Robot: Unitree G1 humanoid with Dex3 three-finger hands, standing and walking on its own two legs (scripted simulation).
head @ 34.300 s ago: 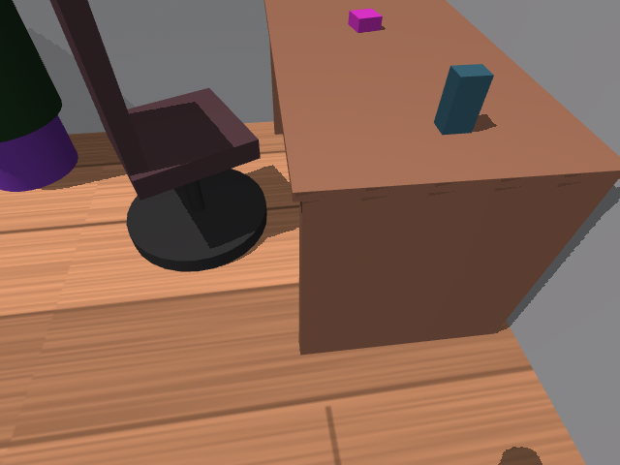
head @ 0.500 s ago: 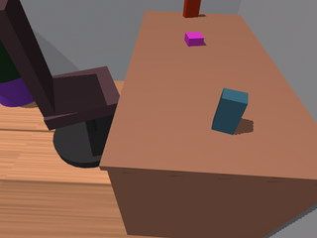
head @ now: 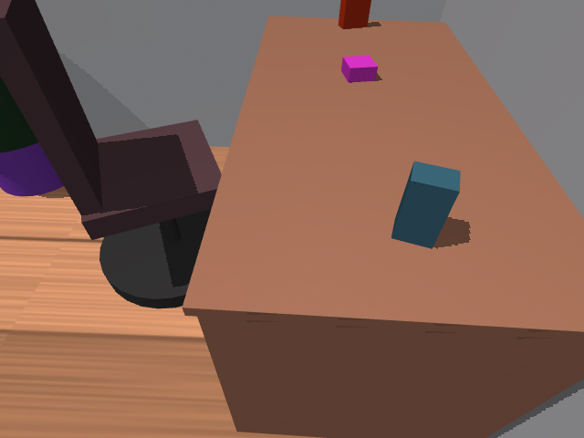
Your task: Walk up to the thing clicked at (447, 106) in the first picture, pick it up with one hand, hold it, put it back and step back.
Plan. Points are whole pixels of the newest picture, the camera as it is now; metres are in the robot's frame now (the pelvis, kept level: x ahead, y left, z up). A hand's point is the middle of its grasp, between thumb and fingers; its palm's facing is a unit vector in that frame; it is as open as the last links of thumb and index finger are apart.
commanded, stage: stand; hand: right
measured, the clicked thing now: (423, 206) +0.51 -0.23 +0.03
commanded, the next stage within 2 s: step back in 1.94 s
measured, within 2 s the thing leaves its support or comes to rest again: neither
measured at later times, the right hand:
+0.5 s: hand out of the picture +0.08 -0.25 -0.16, palm faces -0.05 +0.94 -0.34, open 7.3 cm
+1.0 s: hand out of the picture +0.07 -0.25 -0.16, palm faces -0.04 +0.94 -0.34, open 7.3 cm
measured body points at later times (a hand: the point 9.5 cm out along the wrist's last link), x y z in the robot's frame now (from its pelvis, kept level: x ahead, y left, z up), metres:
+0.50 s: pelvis +0.01 +0.00 +0.00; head +0.02 +0.00 +0.45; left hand +0.08 +0.30 -0.13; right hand +0.08 -0.30 -0.13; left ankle +0.00 +0.12 -0.75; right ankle -0.01 -0.11 -0.75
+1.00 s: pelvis +0.00 +0.00 +0.00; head +0.01 +0.00 +0.45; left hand +0.07 +0.30 -0.13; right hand +0.08 -0.30 -0.13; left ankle +0.00 +0.12 -0.75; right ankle -0.01 -0.11 -0.75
